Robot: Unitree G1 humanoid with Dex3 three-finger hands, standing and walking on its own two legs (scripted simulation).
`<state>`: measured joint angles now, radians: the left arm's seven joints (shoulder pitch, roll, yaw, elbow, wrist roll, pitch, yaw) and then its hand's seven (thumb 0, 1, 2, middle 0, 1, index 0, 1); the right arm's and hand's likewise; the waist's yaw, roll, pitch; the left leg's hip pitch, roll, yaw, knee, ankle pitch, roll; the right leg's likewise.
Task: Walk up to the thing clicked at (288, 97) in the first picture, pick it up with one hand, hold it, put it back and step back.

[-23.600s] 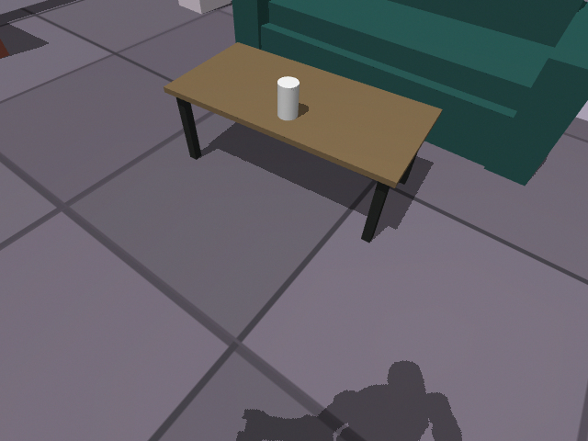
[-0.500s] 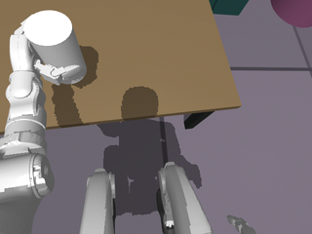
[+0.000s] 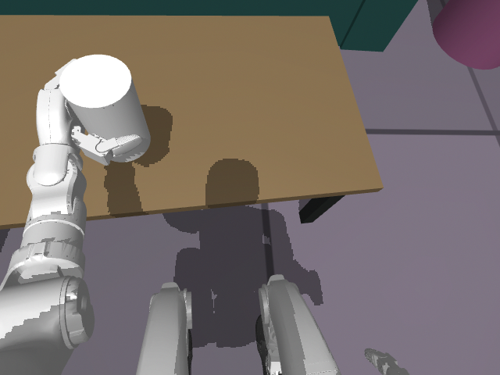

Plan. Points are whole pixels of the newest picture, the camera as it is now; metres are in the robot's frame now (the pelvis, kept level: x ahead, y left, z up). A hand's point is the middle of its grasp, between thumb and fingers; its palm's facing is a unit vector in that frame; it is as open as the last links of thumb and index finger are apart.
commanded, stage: lift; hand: left
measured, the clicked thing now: (112, 114) +0.49 +0.17 +0.03
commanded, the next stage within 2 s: hold in 1.36 s
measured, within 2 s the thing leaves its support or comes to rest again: neither
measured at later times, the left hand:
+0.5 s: hand (67, 116) +0.42 +0.18 +0.12, palm faces +0.08 -1.00 -0.02, open 11.4 cm
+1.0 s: hand (53, 114) +0.40 +0.18 +0.17, palm faces +0.06 -1.00 -0.01, open 11.5 cm
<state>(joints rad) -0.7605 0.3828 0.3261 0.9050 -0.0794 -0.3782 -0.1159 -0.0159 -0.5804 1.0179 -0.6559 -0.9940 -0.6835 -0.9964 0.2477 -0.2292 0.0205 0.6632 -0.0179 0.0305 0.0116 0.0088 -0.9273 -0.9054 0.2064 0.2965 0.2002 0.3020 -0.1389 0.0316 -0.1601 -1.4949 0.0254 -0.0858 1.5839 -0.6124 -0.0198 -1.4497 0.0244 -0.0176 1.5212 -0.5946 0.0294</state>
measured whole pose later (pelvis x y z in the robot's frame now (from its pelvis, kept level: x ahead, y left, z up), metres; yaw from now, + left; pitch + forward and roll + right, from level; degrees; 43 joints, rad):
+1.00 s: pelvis +0.04 +0.00 +0.13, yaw +2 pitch +13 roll -2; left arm -0.26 0.22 0.16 0.52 -0.17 -0.34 -0.11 -0.02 -0.59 1.04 -0.65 -1.01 -0.68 -1.01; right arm 0.24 -0.22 0.00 0.65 0.02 -0.02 -0.02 0.01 -0.92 -0.90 0.21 0.30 0.20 0.30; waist -0.04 0.02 -0.08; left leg -0.78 0.03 -0.05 1.03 -0.48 -0.02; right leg -0.74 0.01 0.00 0.98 -0.46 0.02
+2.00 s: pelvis +0.05 +0.00 +0.15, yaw +3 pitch +8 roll -1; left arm -0.13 0.20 0.13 0.40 -0.18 -0.32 -0.13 -0.02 -0.59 1.04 -0.64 -1.02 -0.67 -1.02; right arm 0.23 -0.22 -0.01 0.64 0.02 -0.02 -0.02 0.01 -0.92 -0.91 0.21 0.30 0.20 0.30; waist -0.03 0.02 -0.04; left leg -0.58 0.02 -0.04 0.89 -0.44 -0.02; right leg -0.55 0.00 0.00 0.85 -0.43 0.02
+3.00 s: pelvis +0.05 -0.01 +0.15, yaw +2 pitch +7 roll -1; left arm -0.16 0.19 0.13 0.45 -0.18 -0.32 -0.13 -0.02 -0.59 1.04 -0.64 -1.02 -0.66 -1.03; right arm 0.23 -0.22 -0.01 0.65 0.02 -0.03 -0.02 0.01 -0.92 -0.91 0.21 0.30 0.20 0.30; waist -0.03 0.01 -0.04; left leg -0.56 0.02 -0.04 0.86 -0.42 -0.02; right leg -0.53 0.00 0.01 0.83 -0.41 0.02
